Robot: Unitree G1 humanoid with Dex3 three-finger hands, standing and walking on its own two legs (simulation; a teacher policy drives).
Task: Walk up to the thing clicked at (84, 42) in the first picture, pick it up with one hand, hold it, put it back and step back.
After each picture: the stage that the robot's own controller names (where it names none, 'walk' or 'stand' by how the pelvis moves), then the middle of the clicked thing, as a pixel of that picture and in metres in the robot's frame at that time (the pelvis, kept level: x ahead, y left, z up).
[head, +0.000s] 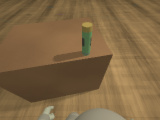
stand; (86, 41) +0.55 +0.07 +0.14
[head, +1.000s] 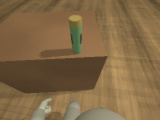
walk; (76, 37) +0.50 +0.14 +0.17
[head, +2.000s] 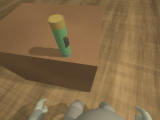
stand; (62, 40) +0.44 +0.21 +0.18
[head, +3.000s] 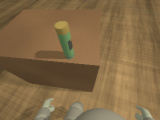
walk; (66, 43) +0.45 +0.20 +0.15
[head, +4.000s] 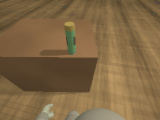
stand; (70, 40) +0.56 +0.19 +0.14
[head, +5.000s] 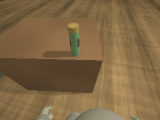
stand; (74, 42) +0.52 +0.16 +0.14
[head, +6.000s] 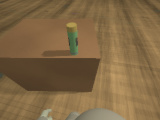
stand; (73, 40) +0.55 +0.17 +0.14
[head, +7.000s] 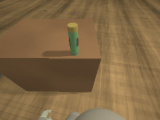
stand; (73, 41) +0.54 +0.17 +0.14
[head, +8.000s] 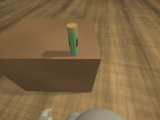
stand; (73, 41) +0.54 +0.17 +0.14
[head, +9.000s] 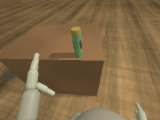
rise first; (77, 43) +0.55 +0.18 +0.14
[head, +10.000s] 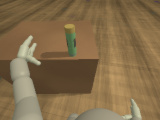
go down; (71, 42) +0.55 +0.17 +0.14
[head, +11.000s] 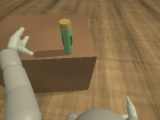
go down; (67, 39) +0.54 +0.17 +0.15
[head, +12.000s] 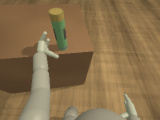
close in; (60, 32) +0.53 +0.19 +0.17
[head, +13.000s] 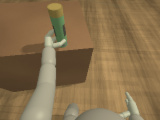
close; (59, 29) +0.54 +0.19 +0.18
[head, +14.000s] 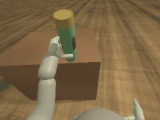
lift; (68, 41) +0.32 +0.13 +0.33
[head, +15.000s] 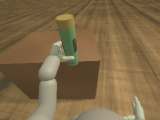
hold; (69, 44) +0.32 +0.13 +0.31
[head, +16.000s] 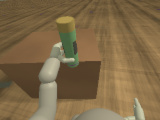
hold; (69, 46) +0.31 +0.13 +0.30
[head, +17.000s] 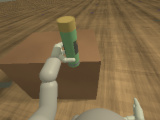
hold; (70, 46) +0.31 +0.13 +0.31
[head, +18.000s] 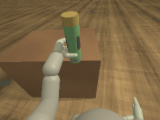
crouch; (73, 41) +0.34 +0.12 +0.31
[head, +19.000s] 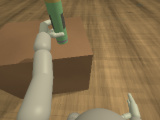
crouch; (57, 21) +0.48 +0.17 +0.32
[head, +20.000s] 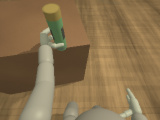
lower; (57, 32) +0.50 +0.17 +0.20
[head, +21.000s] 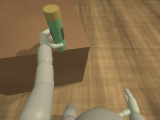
lower; (57, 32) +0.50 +0.17 +0.19
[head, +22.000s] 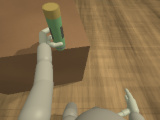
lower; (56, 31) +0.51 +0.17 +0.19
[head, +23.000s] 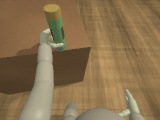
lower; (57, 32) +0.51 +0.18 +0.19
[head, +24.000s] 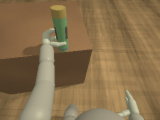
open; (61, 32) +0.52 +0.17 +0.18
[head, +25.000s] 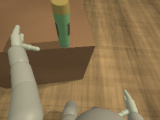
sink last; (63, 28) +0.51 +0.16 +0.19
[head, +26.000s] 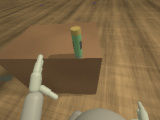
sink last; (77, 44) +0.53 +0.17 +0.15
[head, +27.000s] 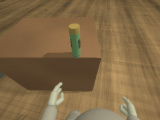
stand; (75, 42) +0.51 +0.16 +0.14
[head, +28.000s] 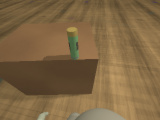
stand; (73, 45) +0.52 +0.17 +0.14
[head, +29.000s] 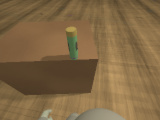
stand; (72, 45) +0.51 +0.17 +0.14
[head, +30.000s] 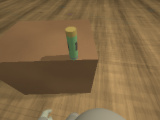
stand; (72, 45) +0.50 +0.17 +0.14
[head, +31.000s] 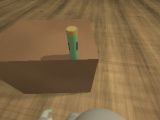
stand; (73, 44) +0.50 +0.16 +0.14
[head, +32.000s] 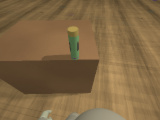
stand; (74, 45) +0.50 +0.16 +0.14
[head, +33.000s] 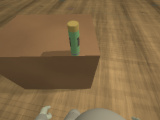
walk; (74, 40) +0.52 +0.16 +0.14
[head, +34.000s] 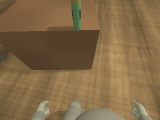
walk; (76, 13) +0.74 +0.19 +0.16
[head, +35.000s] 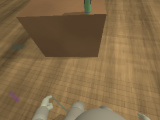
walk; out of the picture +1.03 +0.12 +0.16
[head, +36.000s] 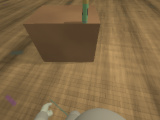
stand; (85, 11) +1.13 +0.14 +0.15
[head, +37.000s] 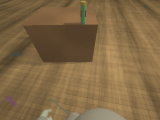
stand; (83, 13) +1.16 +0.16 +0.14
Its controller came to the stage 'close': yes
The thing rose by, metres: 0.20
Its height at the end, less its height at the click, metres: +0.00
